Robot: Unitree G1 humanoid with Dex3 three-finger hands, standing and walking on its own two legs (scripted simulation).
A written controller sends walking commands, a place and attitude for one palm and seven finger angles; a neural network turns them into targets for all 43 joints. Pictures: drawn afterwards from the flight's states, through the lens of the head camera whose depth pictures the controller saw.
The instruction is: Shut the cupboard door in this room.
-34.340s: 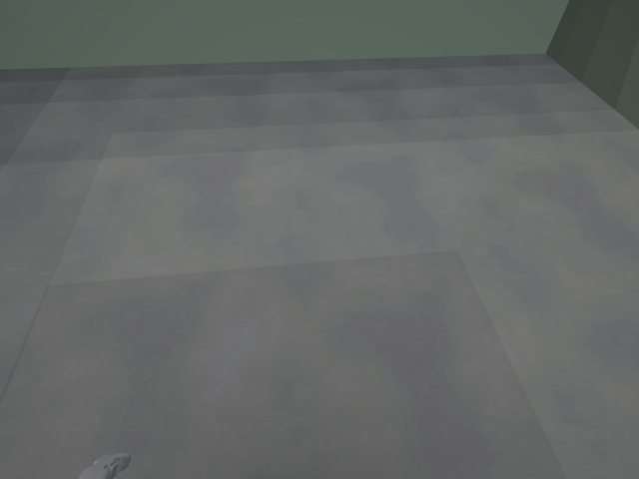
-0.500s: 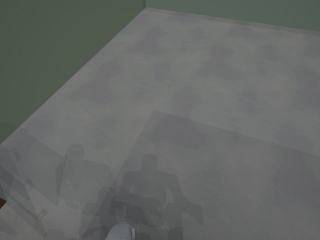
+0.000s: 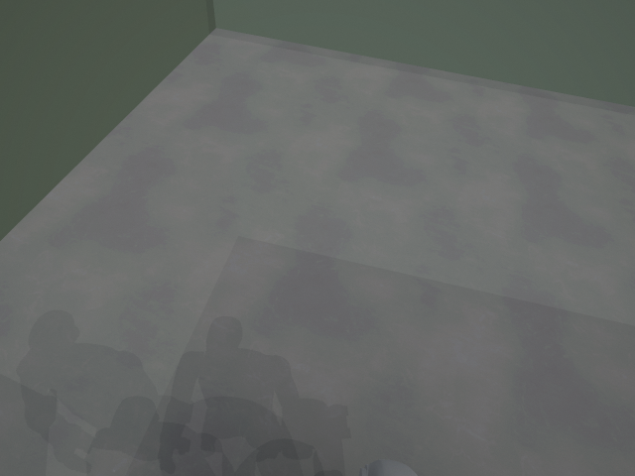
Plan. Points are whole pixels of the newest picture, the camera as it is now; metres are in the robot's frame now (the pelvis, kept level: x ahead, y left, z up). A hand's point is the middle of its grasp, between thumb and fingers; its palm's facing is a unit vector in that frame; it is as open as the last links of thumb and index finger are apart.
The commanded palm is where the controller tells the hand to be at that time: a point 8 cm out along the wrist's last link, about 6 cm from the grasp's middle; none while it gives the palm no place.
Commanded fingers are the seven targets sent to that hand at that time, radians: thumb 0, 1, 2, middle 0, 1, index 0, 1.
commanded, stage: walk around to get in front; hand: left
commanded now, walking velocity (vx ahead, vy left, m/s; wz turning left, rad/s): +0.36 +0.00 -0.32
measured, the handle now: out of the picture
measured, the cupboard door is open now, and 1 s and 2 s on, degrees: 81 81 81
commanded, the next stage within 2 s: walk to a spot facing it in 1.94 s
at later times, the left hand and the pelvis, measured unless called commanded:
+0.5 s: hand (293, 351) +0.34 +0.06 -0.17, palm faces -0.20 -0.97 -0.16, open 7.4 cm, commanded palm none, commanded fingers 0.00 0.90 0.90 -0.20 -0.30 -0.20 -0.30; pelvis +0.20 -0.08 -0.01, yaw -9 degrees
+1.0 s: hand (267, 365) +0.32 +0.10 -0.19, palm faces -0.03 -0.99 -0.12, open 7.4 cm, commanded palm none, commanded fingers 0.00 0.90 0.90 -0.20 -0.30 -0.20 -0.30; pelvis +0.39 -0.06 -0.01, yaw -8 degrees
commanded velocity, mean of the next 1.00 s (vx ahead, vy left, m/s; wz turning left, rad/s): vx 0.38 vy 0.00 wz -0.09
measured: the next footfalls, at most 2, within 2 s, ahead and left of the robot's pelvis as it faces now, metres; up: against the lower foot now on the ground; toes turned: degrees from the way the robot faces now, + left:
right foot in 0.40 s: +0.28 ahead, -0.16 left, +0.00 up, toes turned -17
left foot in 0.94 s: +0.51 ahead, +0.03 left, +0.00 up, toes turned +1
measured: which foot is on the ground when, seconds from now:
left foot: down 0.00-0.40, up 0.42-0.92, down 0.94-1.00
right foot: up 0.00-0.38, down 0.40-0.94, up 0.96-1.00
